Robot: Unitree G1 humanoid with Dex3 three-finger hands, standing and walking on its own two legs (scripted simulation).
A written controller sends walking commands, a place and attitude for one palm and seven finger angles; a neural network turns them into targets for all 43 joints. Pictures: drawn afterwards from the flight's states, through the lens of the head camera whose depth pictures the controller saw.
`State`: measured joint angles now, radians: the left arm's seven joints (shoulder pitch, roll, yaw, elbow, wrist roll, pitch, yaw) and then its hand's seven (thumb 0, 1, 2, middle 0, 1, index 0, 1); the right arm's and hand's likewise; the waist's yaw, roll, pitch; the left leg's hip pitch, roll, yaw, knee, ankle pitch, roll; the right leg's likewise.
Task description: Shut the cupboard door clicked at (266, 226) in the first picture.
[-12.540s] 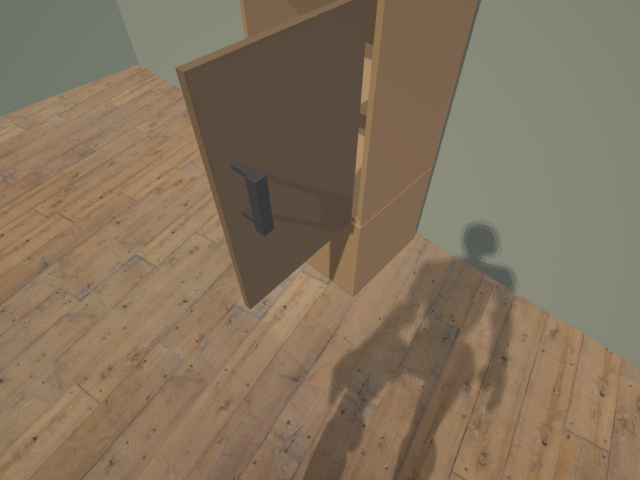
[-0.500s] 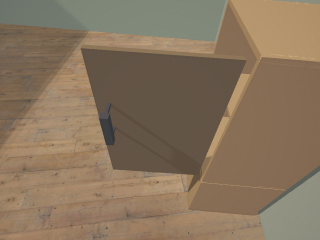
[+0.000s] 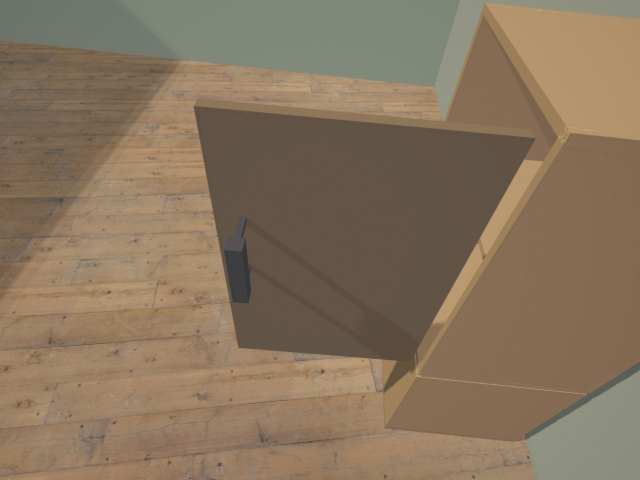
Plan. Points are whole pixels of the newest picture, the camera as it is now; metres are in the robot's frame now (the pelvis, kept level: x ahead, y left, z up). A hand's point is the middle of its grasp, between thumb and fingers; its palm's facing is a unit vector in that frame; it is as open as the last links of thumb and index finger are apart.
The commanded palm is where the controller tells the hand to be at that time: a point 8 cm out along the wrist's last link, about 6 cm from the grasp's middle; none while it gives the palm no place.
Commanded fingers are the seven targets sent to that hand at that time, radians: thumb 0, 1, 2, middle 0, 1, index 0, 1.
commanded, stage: come to a stop and stand still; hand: left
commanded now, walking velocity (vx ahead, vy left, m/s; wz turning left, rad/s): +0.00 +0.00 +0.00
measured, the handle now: (241, 260) +0.41 +0.15 +0.01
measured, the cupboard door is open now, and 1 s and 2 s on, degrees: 91 91 91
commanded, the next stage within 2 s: look again from close up in 0.18 s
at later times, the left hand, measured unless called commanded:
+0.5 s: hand out of the picture +0.00 +0.18 -0.19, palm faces -0.01 -0.99 -0.15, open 7.4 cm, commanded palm none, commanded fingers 0.00 0.90 0.90 -0.20 -0.30 -0.20 -0.30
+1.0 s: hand out of the picture -0.02 +0.18 -0.19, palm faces -0.01 -0.99 -0.14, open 7.4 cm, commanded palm none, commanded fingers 0.00 0.90 0.90 -0.20 -0.30 -0.20 -0.30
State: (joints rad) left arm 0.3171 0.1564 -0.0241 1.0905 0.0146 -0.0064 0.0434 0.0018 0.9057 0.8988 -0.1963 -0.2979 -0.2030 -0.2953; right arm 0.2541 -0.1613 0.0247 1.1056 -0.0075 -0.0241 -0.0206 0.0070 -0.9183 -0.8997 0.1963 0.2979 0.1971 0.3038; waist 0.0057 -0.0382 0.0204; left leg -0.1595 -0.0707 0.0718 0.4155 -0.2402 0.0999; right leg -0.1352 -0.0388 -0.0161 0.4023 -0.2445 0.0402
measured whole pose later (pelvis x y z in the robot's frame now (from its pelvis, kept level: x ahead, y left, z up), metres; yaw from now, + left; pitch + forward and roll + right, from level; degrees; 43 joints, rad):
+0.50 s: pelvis +0.01 +0.02 +0.00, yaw -1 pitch -1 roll -1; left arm 0.31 0.16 -0.02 1.09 0.01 0.00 0.05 0.00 0.91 0.90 -0.20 -0.30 -0.20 -0.30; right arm 0.28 -0.14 0.03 1.13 -0.01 -0.03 -0.02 0.00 -0.91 -0.90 0.20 0.30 0.20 0.30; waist 0.00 -0.04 0.04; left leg -0.12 -0.10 0.09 0.37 -0.23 0.13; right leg -0.12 -0.07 0.01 0.39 -0.24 0.06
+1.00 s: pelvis +0.00 +0.02 +0.00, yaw -1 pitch -1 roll +0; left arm 0.33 0.15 -0.02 1.11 0.01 0.01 0.05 0.00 0.91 0.90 -0.20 -0.30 -0.20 -0.30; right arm 0.30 -0.12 0.02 1.14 0.00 -0.03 -0.03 0.00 -0.91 -0.90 0.20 0.30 0.20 0.30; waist 0.00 -0.05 0.04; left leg -0.12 -0.11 0.10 0.34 -0.22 0.13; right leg -0.14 -0.08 0.02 0.41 -0.25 0.05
